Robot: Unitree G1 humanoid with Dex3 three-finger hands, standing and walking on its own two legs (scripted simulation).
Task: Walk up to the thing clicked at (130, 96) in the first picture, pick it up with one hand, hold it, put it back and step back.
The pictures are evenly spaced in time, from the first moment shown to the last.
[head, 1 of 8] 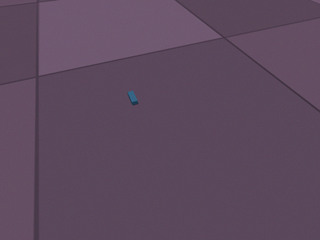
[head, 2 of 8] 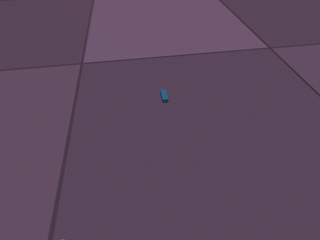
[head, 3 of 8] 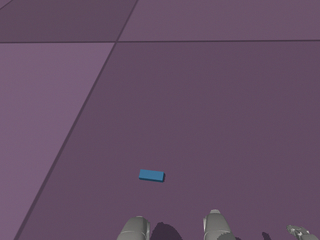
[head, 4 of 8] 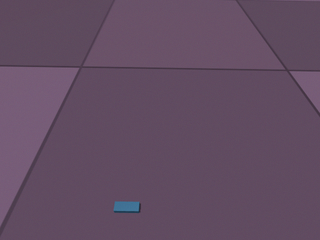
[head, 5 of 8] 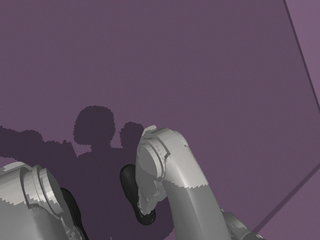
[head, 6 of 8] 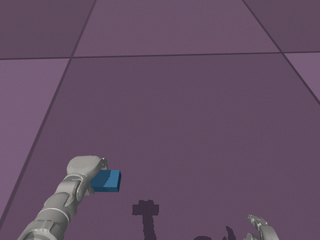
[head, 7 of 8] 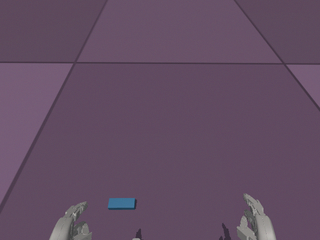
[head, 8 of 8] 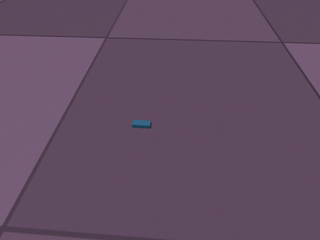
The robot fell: no
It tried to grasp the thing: yes
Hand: left
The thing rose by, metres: 0.67
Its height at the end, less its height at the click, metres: +0.00
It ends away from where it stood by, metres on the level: 0.01
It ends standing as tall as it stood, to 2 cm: yes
